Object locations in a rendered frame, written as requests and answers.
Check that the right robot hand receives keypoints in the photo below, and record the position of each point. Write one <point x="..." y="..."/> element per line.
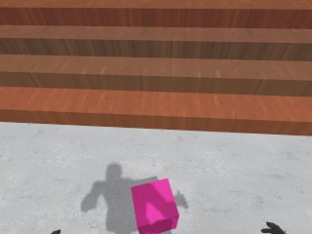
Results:
<point x="273" y="229"/>

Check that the carton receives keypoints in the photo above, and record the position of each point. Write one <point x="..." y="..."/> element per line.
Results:
<point x="155" y="207"/>

